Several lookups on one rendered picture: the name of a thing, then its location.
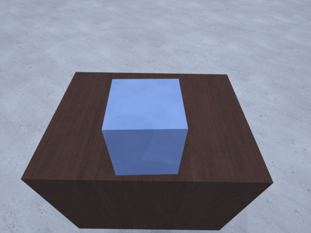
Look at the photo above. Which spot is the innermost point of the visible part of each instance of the pedestal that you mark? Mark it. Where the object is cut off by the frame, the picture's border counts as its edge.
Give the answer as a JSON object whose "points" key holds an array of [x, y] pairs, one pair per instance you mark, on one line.
{"points": [[221, 169]]}

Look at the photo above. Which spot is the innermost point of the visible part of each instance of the carton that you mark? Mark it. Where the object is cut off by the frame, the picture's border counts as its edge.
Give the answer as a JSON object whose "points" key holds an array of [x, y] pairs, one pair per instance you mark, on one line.
{"points": [[145, 126]]}

